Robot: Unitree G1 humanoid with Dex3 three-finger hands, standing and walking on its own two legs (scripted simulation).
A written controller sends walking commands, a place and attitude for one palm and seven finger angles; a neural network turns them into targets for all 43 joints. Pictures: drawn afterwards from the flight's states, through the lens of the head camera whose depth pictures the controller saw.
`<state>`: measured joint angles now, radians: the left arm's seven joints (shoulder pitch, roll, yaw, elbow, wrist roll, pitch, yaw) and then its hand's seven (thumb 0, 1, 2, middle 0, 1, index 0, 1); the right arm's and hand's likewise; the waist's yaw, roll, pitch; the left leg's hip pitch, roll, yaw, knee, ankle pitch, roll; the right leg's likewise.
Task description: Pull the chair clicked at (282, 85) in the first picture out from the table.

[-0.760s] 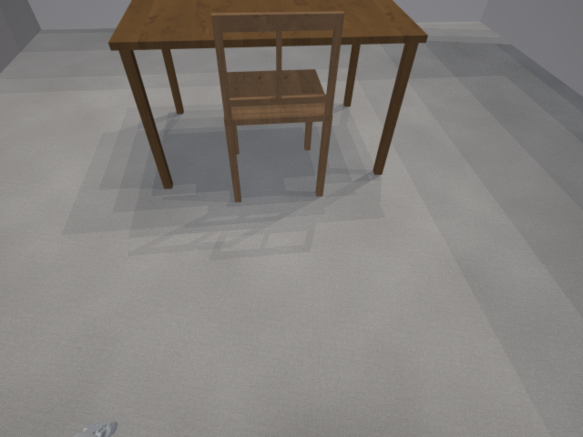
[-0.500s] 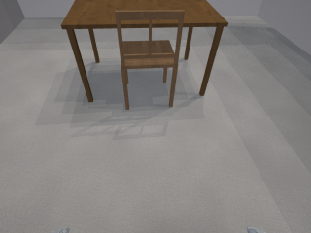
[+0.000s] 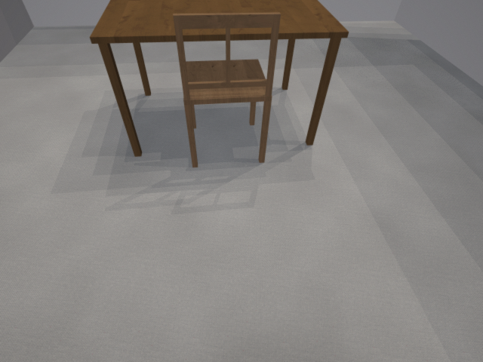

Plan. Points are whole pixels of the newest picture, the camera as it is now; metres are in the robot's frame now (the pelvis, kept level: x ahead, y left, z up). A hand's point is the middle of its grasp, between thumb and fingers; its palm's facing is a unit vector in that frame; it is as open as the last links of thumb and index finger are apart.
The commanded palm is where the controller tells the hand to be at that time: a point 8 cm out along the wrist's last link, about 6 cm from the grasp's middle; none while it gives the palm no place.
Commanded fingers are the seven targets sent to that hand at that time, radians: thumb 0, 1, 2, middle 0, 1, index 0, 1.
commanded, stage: stand and wait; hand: left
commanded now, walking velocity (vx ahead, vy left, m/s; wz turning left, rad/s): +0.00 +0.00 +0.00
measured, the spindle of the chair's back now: (228, 56) +1.34 +0.13 -0.10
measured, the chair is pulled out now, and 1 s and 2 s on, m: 0.00 0.00 0.00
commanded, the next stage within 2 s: look at it before walking up in 0.06 s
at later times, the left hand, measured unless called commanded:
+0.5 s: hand out of the picture +0.06 +0.24 -0.16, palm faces -0.03 -0.94 -0.33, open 7.4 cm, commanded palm none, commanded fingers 0.00 0.90 0.90 -0.20 -0.30 -0.20 -0.30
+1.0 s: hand out of the picture +0.05 +0.22 -0.18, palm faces -0.05 -0.97 -0.26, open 7.4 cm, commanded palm none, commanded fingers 0.00 0.90 0.90 -0.20 -0.30 -0.20 -0.30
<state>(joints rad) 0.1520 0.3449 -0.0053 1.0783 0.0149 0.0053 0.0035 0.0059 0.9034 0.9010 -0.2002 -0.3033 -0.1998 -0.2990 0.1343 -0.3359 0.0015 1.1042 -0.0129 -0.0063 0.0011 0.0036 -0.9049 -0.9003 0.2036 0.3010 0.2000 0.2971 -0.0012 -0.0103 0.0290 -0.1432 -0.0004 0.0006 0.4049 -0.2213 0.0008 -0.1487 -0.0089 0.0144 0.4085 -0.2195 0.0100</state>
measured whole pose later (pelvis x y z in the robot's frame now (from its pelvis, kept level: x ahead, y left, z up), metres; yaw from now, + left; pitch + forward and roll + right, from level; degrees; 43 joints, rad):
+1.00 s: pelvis +0.03 +0.00 -0.01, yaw -3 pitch -1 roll +0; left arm 0.27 0.27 0.01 1.08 0.03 0.03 -0.01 0.00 0.91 0.90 -0.20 -0.30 -0.20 -0.30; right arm 0.21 -0.27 0.00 1.09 -0.03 0.00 0.00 0.00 -0.91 -0.90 0.20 0.30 0.20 0.30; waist 0.02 -0.01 -0.03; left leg -0.16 0.03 0.05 0.50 -0.33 0.00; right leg -0.19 0.03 0.06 0.51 -0.32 -0.01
